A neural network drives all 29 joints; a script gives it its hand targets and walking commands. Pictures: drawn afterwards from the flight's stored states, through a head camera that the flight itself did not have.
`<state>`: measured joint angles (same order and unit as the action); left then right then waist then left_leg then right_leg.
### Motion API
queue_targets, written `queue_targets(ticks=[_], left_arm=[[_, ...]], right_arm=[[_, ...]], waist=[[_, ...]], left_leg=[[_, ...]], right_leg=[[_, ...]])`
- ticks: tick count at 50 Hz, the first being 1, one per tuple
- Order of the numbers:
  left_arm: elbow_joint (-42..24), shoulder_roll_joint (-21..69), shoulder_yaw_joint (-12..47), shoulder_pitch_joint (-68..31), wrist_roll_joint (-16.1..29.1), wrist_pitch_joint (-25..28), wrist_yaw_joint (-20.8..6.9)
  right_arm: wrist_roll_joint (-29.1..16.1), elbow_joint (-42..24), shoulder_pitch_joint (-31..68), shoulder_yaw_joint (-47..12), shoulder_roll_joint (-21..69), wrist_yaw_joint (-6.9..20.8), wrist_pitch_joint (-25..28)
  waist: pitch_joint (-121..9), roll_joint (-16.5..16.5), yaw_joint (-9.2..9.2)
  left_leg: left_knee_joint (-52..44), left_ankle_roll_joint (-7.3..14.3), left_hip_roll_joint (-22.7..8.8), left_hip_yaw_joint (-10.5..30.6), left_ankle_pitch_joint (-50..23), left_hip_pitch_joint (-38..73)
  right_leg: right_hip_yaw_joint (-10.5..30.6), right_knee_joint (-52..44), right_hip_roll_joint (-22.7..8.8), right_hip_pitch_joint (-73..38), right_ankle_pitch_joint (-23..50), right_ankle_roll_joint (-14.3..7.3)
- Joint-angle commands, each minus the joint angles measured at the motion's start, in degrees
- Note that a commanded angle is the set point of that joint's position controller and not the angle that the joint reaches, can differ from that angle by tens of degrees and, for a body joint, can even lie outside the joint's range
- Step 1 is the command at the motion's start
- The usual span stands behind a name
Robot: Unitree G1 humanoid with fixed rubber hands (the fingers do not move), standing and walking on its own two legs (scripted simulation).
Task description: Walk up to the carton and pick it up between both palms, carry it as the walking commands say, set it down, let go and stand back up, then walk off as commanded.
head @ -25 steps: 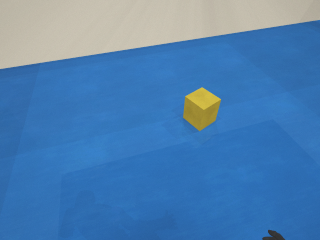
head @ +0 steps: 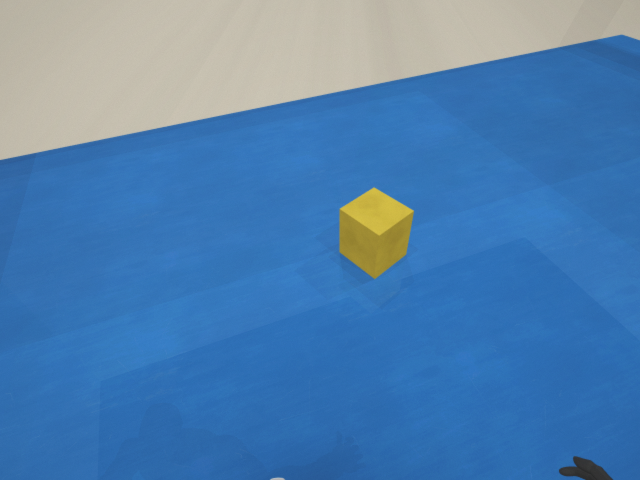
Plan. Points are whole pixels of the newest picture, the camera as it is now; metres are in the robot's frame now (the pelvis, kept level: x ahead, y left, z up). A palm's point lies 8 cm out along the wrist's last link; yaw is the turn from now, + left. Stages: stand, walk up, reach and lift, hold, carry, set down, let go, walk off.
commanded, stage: walk up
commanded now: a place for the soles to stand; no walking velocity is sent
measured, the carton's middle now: (374, 232) +1.18 -0.16 -0.63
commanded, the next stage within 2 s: none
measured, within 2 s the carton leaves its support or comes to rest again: neither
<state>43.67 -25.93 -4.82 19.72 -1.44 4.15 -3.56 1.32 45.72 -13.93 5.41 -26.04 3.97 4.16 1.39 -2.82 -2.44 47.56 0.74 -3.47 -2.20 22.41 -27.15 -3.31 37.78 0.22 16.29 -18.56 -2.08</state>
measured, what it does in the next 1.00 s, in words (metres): walks ahead: left foot, then right foot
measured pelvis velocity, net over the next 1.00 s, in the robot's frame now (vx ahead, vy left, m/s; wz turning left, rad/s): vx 0.33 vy -0.05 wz -0.08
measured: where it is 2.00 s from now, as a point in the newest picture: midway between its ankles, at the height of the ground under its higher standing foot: (362, 386)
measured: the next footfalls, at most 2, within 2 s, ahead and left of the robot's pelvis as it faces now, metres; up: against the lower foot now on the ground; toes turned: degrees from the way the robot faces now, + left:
left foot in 0.06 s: +0.16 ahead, +0.12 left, +0.00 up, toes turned +3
right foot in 0.36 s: +0.24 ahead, -0.17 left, +0.00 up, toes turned -8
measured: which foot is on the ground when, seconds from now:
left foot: up 0.00-0.04, down 0.06-0.38, up 0.40-0.62, down 0.64-0.94, up 0.96-1.00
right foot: down 0.00-0.08, up 0.10-0.34, down 0.36-0.66, up 0.68-0.90, down 0.92-1.00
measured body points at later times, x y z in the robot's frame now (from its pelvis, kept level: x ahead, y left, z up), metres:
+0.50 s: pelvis +0.16 -0.03 -0.02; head +0.14 -0.04 +0.43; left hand +0.28 +0.32 -0.08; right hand +0.21 -0.38 -0.11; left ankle +0.17 +0.09 -0.68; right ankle +0.20 -0.16 -0.72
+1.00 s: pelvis +0.33 -0.05 -0.02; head +0.33 -0.06 +0.43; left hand +0.48 +0.28 -0.08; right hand +0.34 -0.41 -0.12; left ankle +0.32 +0.09 -0.69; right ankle +0.39 -0.17 -0.72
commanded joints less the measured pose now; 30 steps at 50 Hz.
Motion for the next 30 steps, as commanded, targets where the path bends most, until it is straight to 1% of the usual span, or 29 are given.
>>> queue_targets(ticks=[1, 2, 3, 4, 5, 6, 7, 8, 10, 11, 12, 13, 14, 15, 16, 17, 18, 19, 20, 21, 22, 23, 24, 25, 26, 27, 28, 29, 30], left_arm=[[-6.0, -13.5, -2.9, -6.6, -0.1, 0.2, 0.1], [-5.8, -11.5, -2.4, -6.5, -0.3, 0.0, 0.2], [-7.0, -7.9, -1.5, -5.4, -0.1, 0.0, 0.2], [-9.3, -5.2, -0.2, -7.3, 0.2, 0.3, 0.6], [-7.6, -11.9, -1.7, -7.8, 0.0, 0.5, 1.3], [-6.8, -13.8, -2.1, -4.8, 0.1, 0.8, 1.0], [-4.0, -12.9, -2.6, -0.3, 0.4, 0.9, 1.0], [-3.5, -14.3, -3.7, 1.2, 0.0, 0.8, 0.8], [-2.9, -11.6, -3.4, -0.7, 0.4, 0.6, 0.1], [-3.1, -11.9, -3.2, -0.1, 0.4, 0.5, -0.5], [-4.1, -11.8, -3.4, -1.0, 0.9, 0.3, -0.8], [-3.0, -11.4, -3.6, -1.2, 1.0, 0.5, -1.1], [-2.5, -10.5, -3.9, -1.3, 0.7, 0.6, -1.1], [-2.2, -11.2, -4.5, 1.7, 0.9, 0.5, -1.1], [-0.3, -11.3, -5.0, 4.8, 0.8, 0.5, -0.9], [0.8, -12.1, -5.4, 6.6, 0.4, 0.8, -0.7], [1.5, -13.3, -6.2, 11.4, 0.2, 1.2, -0.1], [1.4, -18.2, -6.6, 14.0, -0.1, 2.0, 0.7], [-1.0, -20.5, -6.3, 10.8, 1.1, 2.2, 1.3], [-2.4, -18.6, -5.6, 4.7, 1.6, 2.3, 1.6], [-3.9, -17.7, -5.2, 1.1, 1.6, 2.3, 1.8], [-4.9, -17.3, -4.7, 0.3, 1.5, 2.3, 2.2], [-4.6, -17.2, -4.8, 1.2, 1.1, 2.4, 2.2], [-4.5, -17.9, -4.9, 0.0, 1.3, 2.3, 1.9], [-4.4, -17.3, -4.6, 1.6, 0.9, 2.4, 2.0], [-5.0, -18.2, -4.6, -0.7, 0.6, 2.0, 1.8], [-5.6, -17.0, -4.3, -2.2, 0.4, 2.0, 1.6], [-5.7, -16.5, -3.8, -4.2, 0.6, 2.0, 1.6], [-5.6, -14.7, -2.8, -4.8, 0.3, 1.6, 1.3]], right_arm=[[-0.1, -1.8, -7.6, 3.7, -11.3, -0.7, 1.0], [0.4, -1.1, -10.6, 3.9, -10.9, -1.2, 1.4], [1.5, 0.4, -17.4, 5.1, -14.5, -2.1, 1.8], [1.8, -1.7, -16.6, 5.6, -19.5, -2.8, 2.8], [-0.4, -3.8, -10.2, 5.1, -19.6, -2.9, 2.9], [-0.7, -4.7, -6.5, 5.0, -18.3, -2.8, 3.2], [-0.8, -5.3, -3.6, 3.9, -16.3, -2.8, 3.0], [-0.3, -6.4, -2.5, 3.6, -14.5, -2.6, 2.8], [0.2, -5.6, -5.9, 3.8, -15.7, -2.4, 3.1], [0.9, -5.5, -3.7, 4.0, -17.4, -2.6, 3.1], [0.8, -6.3, -0.4, 3.9, -17.3, -2.5, 3.1], [1.1, -6.2, -0.7, 3.7, -17.5, -2.5, 2.9], [1.3, -6.3, -1.2, 3.6, -16.3, -2.3, 2.9], [1.2, -6.2, -0.7, 3.5, -16.5, -2.1, 2.6], [1.6, -6.1, -0.5, 3.7, -15.6, -2.0, 2.0], [1.2, -5.9, -2.6, 2.8, -12.9, -1.8, 1.3], [1.1, -6.4, -2.0, 2.0, -10.9, -1.8, 0.9], [0.3, -8.3, 0.1, 1.0, -6.7, -1.6, 1.3], [-0.2, -8.7, 1.5, 1.4, -11.1, -2.3, 1.3], [-1.0, -7.2, -0.2, 1.8, -14.3, -2.4, 1.1], [-1.2, -5.6, -3.1, 2.3, -14.4, -2.3, 1.2], [-1.1, -6.1, -2.7, 2.4, -14.8, -2.3, 1.9], [-0.7, -5.0, -3.6, 2.2, -13.4, -2.2, 2.0], [-0.6, -3.9, -5.5, 2.3, -13.5, -1.6, 2.0], [-0.2, -3.8, -5.5, 2.0, -11.8, -1.4, 1.9], [-0.2, -3.6, -5.5, 2.7, -13.8, -0.9, 1.5], [-0.8, -4.2, -6.7, 2.5, -12.5, -0.6, 1.5], [-1.1, -2.7, -7.8, 3.1, -12.3, -0.3, 1.5], [-0.8, -2.3, -9.6, 3.1, -10.6, -0.4, 1.5]], waist=[[1.4, 8.7, 6.21], [0.3, 6.0, 7.65], [-0.8, -6.2, 10.87], [2.1, -14.9, 11.31], [5.0, -3.9, 8.85], [4.1, 0.9, 6.42], [1.9, -0.7, 3.82], [2.3, -1.9, 3.51], [5.3, -6.9, 4.45], [4.1, -7.8, 3.22], [5.8, -10.0, 2.12], [5.6, -7.6, 1.83], [5.6, -8.9, 1.37], [3.0, -8.9, 0.00], [0.1, -5.5, -1.31], [-1.1, 1.4, -1.86], [-1.5, 8.2, -5.07], [0.2, 23.1, -6.79], [0.7, 15.2, -5.11], [6.0, 5.9, -1.96], [6.4, 8.1, -0.36], [6.2, 4.8, 0.77], [1.7, 9.4, 0.68], [3.6, 10.3, 1.74], [2.4, 12.4, 1.35], [1.6, 15.1, 2.16], [1.6, 15.2, 2.86], [1.0, 11.9, 4.98], [2.5, 10.0, 6.13]], left_leg=[[-10.1, 0.7, 2.0, -1.1, -3.8, 20.5], [-11.4, 2.0, 3.6, -1.3, -2.0, 25.7], [-20.3, 4.0, -1.6, 8.9, 10.6, 31.2], [-38.0, 10.9, -19.3, 43.0, 36.6, 29.4], [-38.8, 14.8, -23.3, 48.2, 35.3, 22.8], [-35.7, 16.0, -22.3, 39.4, 30.5, 21.3], [-33.5, 14.5, -19.0, 31.7, 23.3, 19.0], [-32.8, 13.2, -17.0, 28.3, 22.8, 17.0], [-33.1, 13.5, -16.0, 23.7, 18.0, 9.4], [-33.2, 13.6, -16.3, 19.0, 17.6, 7.2], [-32.7, 11.9, -15.4, 14.5, 16.7, 4.1], [-32.3, 11.5, -14.4, 12.5, 12.7, 0.6], [-31.0, 10.4, -13.5, 10.2, 11.8, -3.8], [-28.0, 10.1, -11.9, 8.5, 15.5, -4.8], [-21.3, 8.9, -9.2, 4.9, 20.7, -7.3], [-12.9, 8.1, -6.3, 2.4, 27.0, -12.1], [-1.5, 6.3, -4.0, 0.0, 26.8, -19.5], [19.5, 2.7, 1.9, -3.9, 14.1, -26.9], [24.1, 1.9, -0.3, 3.9, 8.3, -27.5], [23.7, 1.3, -4.1, 6.6, 3.8, -27.2], [21.9, 1.6, -4.3, 6.7, 2.6, -23.8], [18.1, 1.1, -5.0, 6.7, 3.0, -19.5], [14.1, 1.2, -4.4, 6.4, 4.9, -16.3], [12.2, 0.6, -4.4, 5.7, 4.3, -11.9], [8.7, 0.9, -3.5, 3.6, 5.6, -11.2], [5.6, 1.2, -3.0, 3.5, 3.3, -5.0], [0.3, 1.3, -1.9, 2.1, 1.8, -0.3], [-3.0, 1.2, -0.8, -0.3, -6.7, 11.2], [-5.2, 0.6, 2.5, -4.5, -6.7, 17.8]], right_leg=[[13.8, -14.0, -10.3, 19.7, -22.6, -8.8], [12.0, -5.8, -7.5, 23.2, -21.0, -7.6], [6.8, 11.8, -2.9, 30.1, -21.0, -5.9], [7.2, 29.2, 3.9, 41.0, -14.0, -1.4], [14.9, 32.0, 0.0, 38.8, -9.6, -0.9], [12.7, 31.2, -2.8, 36.1, -5.9, 0.2], [12.2, 29.2, -3.3, 31.5, -4.9, 0.9], [10.5, 26.5, -3.1, 28.1, -6.2, 1.3], [9.1, 22.9, -4.9, 23.5, -5.8, 1.7], [8.0, 18.5, -6.9, 20.5, -4.9, 1.6], [6.9, 12.5, -7.3, 16.5, -3.7, 1.5], [3.6, 8.2, -5.8, 9.7, -2.9, 1.3], [1.9, 6.2, -4.4, 4.8, 1.3, 0.7], [0.9, 3.3, -3.5, -1.4, 2.4, 0.3], [-0.9, 3.2, -1.2, -7.1, 0.5, 0.3], [-2.6, 1.9, 1.0, -11.9, -2.9, 0.4], [3.3, -2.6, -1.7, -18.4, -10.8, -1.9], [32.9, -17.6, -15.8, -18.5, -30.7, -8.4], [50.3, -25.3, -23.8, -14.3, -31.6, -14.8], [46.1, -25.5, -24.0, -8.3, -33.0, -15.2], [41.5, -23.8, -23.0, -4.5, -28.8, -15.3], [37.3, -21.6, -21.5, -0.7, -23.0, -15.3], [32.1, -19.3, -20.4, -2.3, -15.7, -14.1], [28.6, -18.8, -20.0, 2.0, -13.6, -13.9], [24.6, -17.6, -19.3, 3.0, -10.4, -14.2], [22.7, -17.7, -18.3, 7.9, -17.7, -13.5], [19.8, -16.6, -17.3, 10.6, -18.5, -12.6], [15.4, -14.7, -13.8, 20.0, -20.3, -10.2], [10.3, -11.0, -10.4, 25.4, -21.7, -9.3]])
